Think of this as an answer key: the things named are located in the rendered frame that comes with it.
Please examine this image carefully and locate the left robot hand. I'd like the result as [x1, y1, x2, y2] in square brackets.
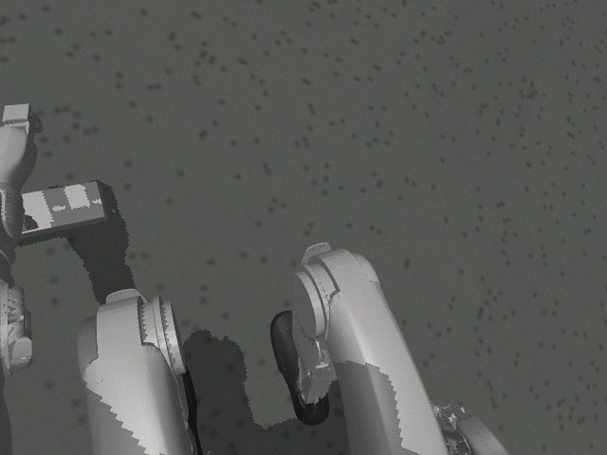
[0, 103, 44, 232]

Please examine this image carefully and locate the left robot foot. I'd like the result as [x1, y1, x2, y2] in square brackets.
[182, 366, 203, 455]

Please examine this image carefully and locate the small box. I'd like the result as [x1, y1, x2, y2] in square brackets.
[20, 181, 109, 239]

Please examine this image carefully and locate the right robot hand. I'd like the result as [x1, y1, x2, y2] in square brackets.
[430, 398, 509, 455]

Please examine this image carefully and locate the left robot arm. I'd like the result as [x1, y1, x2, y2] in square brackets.
[0, 182, 32, 455]

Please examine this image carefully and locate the right robot foot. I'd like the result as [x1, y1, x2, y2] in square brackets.
[270, 311, 329, 426]

